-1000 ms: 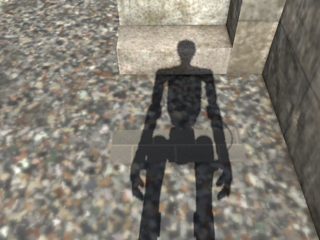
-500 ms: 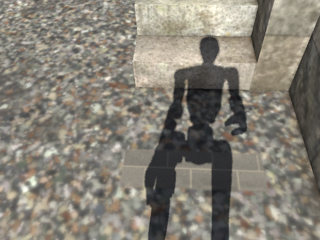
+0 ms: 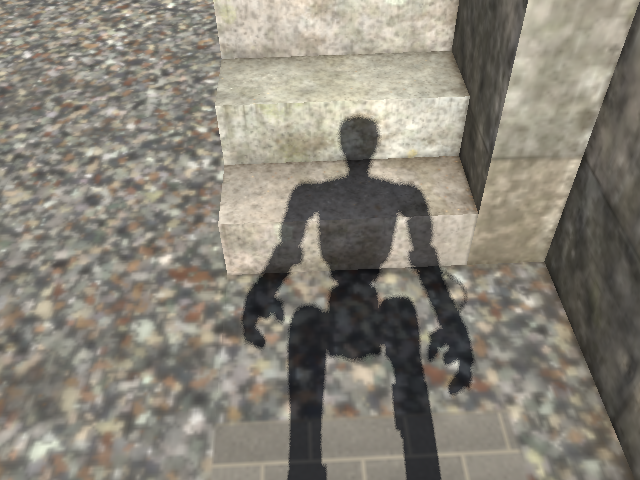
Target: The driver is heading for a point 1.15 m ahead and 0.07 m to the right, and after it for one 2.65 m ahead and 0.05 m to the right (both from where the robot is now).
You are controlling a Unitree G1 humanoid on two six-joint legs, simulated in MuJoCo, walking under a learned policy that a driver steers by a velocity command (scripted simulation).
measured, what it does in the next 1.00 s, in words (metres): walks ahead: right foot, then left foot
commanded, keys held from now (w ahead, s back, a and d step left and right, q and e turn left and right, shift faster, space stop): w+shift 1.00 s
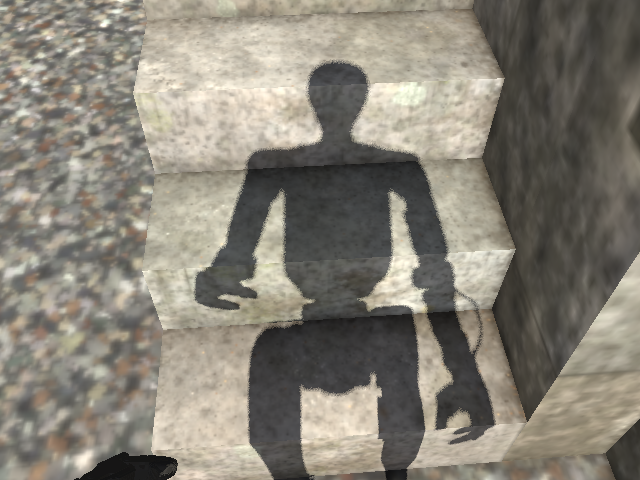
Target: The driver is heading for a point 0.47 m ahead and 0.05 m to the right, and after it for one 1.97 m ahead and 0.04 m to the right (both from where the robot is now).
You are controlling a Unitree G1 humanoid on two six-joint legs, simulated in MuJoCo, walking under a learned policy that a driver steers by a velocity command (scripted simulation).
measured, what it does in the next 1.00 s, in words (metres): climbs: right foot, then left foot 0.19 m higher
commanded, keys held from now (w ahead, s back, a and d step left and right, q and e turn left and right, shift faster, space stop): w+shift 0.26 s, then shift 0.74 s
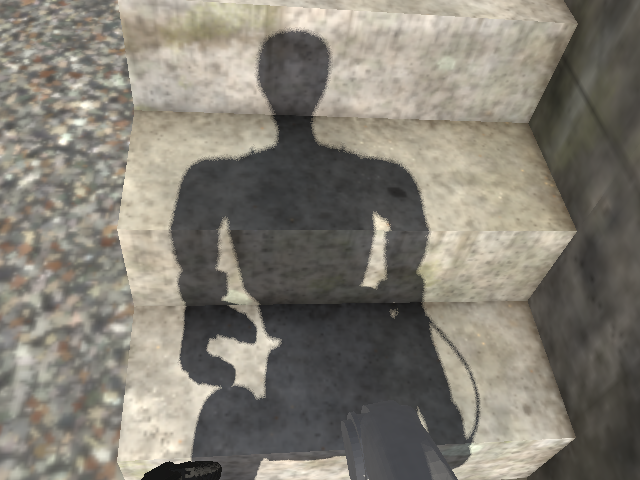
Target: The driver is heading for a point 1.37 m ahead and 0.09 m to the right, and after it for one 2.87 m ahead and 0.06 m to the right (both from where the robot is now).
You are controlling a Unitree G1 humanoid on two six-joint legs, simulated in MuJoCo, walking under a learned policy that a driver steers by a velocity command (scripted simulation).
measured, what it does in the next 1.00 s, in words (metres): climbs: right foot 0.19 m higher, then left foot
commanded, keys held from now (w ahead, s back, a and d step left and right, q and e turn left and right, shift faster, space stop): shift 0.30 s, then w+shift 0.70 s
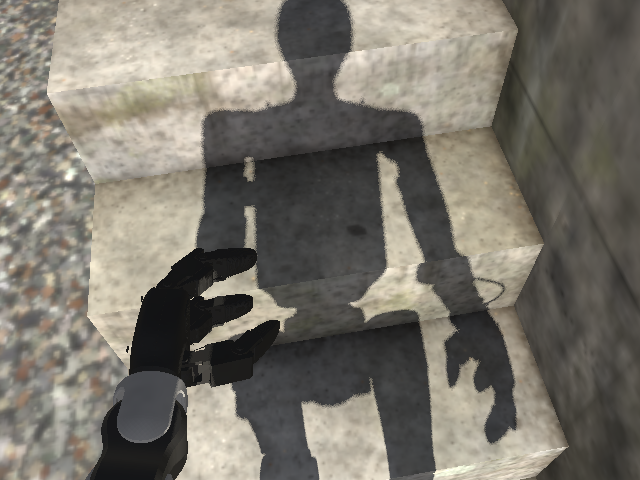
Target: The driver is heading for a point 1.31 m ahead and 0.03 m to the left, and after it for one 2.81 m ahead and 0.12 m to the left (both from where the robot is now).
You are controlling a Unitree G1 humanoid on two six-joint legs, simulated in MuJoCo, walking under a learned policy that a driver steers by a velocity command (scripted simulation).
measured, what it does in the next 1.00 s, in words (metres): goes down, backwards: right foot 0.16 m lower, then left foot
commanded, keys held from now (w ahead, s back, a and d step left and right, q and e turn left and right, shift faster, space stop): w+shift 1.00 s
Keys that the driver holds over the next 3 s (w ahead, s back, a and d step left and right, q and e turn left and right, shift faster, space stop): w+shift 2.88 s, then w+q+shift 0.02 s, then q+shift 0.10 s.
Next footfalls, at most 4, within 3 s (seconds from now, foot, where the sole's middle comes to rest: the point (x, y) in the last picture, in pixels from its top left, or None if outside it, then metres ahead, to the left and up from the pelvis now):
0.40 right None -0.12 -0.10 -0.88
0.92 left None -0.07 0.18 -0.88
1.28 right None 0.18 0.00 -0.69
1.72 left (200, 442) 0.41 0.20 -0.49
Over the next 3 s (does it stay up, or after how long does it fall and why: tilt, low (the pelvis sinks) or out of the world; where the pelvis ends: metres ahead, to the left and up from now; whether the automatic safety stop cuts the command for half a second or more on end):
stays up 1.13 -0.04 0.85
